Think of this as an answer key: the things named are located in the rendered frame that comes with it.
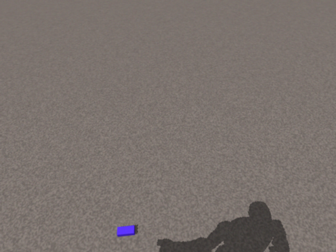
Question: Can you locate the small box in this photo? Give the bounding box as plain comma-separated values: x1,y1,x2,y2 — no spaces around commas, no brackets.
117,225,135,237

